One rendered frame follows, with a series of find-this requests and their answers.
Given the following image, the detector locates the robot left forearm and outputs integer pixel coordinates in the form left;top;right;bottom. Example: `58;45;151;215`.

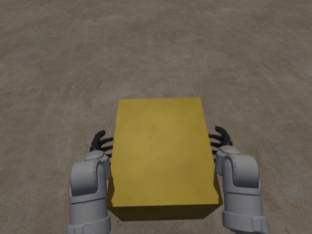
66;150;112;234

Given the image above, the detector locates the robot right hand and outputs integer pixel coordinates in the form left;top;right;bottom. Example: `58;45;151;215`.
208;126;233;163

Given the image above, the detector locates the carton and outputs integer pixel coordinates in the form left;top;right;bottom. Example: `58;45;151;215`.
107;97;223;221

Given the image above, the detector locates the robot right forearm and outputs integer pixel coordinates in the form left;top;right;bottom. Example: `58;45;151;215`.
214;145;270;234

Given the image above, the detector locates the robot left hand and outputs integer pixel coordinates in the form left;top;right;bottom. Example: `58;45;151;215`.
90;130;114;165

